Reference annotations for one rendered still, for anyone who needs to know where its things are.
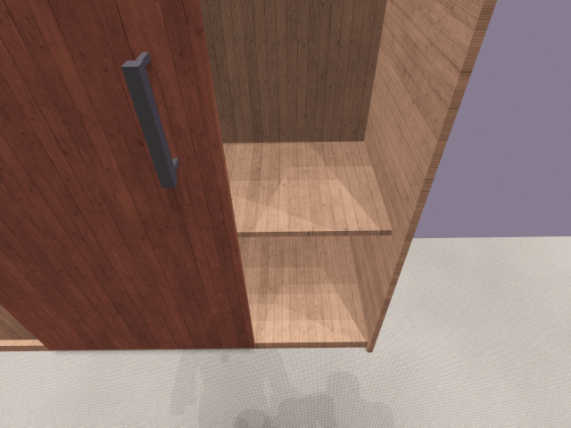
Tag handle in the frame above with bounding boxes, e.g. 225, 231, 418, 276
121, 52, 179, 188

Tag wardrobe door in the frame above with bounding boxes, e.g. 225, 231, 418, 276
0, 0, 254, 350
0, 305, 37, 340

